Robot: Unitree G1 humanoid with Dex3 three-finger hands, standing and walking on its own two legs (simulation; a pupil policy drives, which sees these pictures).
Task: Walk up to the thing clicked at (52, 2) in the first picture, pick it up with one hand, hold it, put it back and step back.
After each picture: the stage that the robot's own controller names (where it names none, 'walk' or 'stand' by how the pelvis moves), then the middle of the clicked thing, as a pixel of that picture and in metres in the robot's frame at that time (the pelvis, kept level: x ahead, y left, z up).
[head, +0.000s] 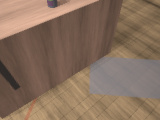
stand; out of the picture +1.00 +0.21 +0.00
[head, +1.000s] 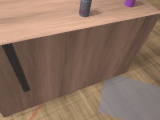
walk; (85, 6) +0.91 -0.01 +0.02
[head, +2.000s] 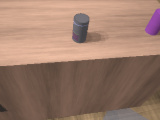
sink last; (80, 28) +0.60 +0.04 +0.03
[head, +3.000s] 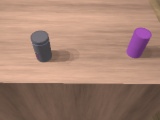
stand; (42, 47) +0.49 +0.19 +0.02
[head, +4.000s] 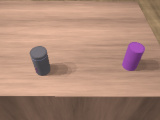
stand; (40, 61) +0.47 +0.19 +0.00
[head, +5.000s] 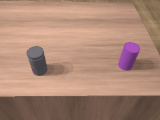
stand; (37, 61) +0.47 +0.20 -0.01
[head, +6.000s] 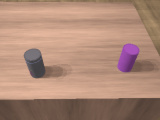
stand; (35, 63) +0.46 +0.21 -0.01
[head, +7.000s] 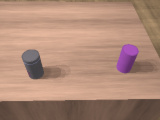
stand; (33, 64) +0.45 +0.22 -0.01
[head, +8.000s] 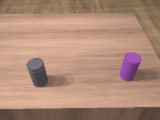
rise first; (38, 73) +0.44 +0.22 +0.00
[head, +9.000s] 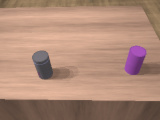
go down; (43, 65) +0.46 +0.21 +0.00
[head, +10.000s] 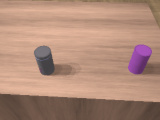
go down; (45, 61) +0.46 +0.20 +0.00
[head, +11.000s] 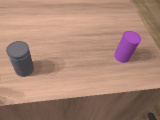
go down; (21, 59) +0.43 +0.19 +0.04
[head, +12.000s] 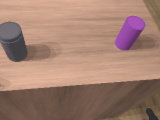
close in; (13, 43) +0.45 +0.20 +0.06
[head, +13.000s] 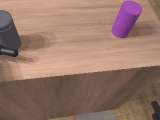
close in; (5, 33) +0.48 +0.20 +0.08
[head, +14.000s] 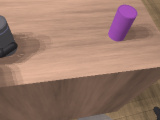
lift; (0, 37) +0.47 +0.22 +0.08
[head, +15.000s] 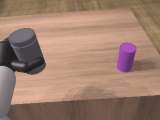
lift; (29, 52) +0.34 +0.16 +0.22
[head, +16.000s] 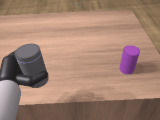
hold; (33, 66) +0.32 +0.16 +0.17
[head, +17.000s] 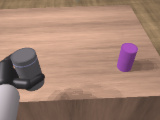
hold; (29, 70) +0.33 +0.17 +0.14
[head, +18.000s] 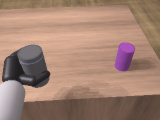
crouch; (34, 66) +0.34 +0.15 +0.15
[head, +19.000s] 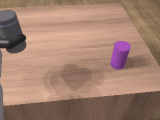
crouch; (10, 32) +0.44 +0.21 +0.20
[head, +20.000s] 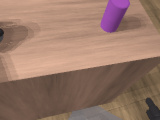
lower; out of the picture +0.51 +0.23 +0.09
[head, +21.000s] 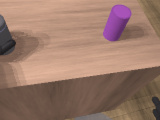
lower; out of the picture +0.48 +0.21 +0.07
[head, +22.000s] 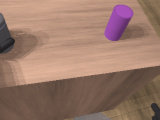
lower; out of the picture +0.48 +0.22 +0.08
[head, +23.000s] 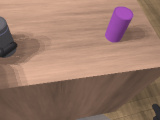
lower; (0, 38) +0.47 +0.21 +0.07
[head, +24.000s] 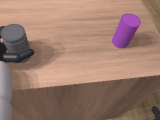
open; (17, 44) +0.45 +0.19 +0.07
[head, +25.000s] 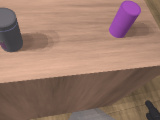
sink last; (7, 31) +0.47 +0.19 +0.08
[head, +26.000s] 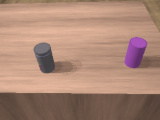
sink last; (45, 58) +0.47 +0.20 +0.04
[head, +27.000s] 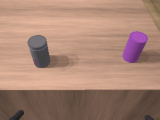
stand; (39, 52) +0.46 +0.19 +0.05
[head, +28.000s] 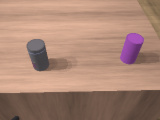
stand; (38, 55) +0.47 +0.19 +0.04
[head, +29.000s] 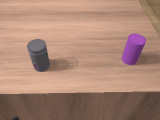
stand; (39, 56) +0.46 +0.18 +0.05
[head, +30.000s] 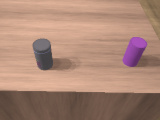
stand; (43, 55) +0.47 +0.18 +0.03
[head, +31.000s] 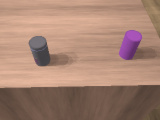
walk; (40, 51) +0.49 +0.18 +0.00
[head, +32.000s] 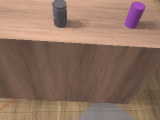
walk; (59, 14) +0.71 +0.13 +0.01
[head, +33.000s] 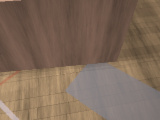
walk; out of the picture +1.02 +0.24 +0.02
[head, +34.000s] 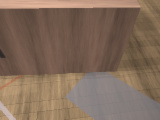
stand; out of the picture +1.05 +0.22 +0.00
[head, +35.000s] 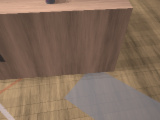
stand; out of the picture +1.08 +0.24 -0.01
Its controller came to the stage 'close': yes
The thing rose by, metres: 0.20
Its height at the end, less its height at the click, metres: +0.00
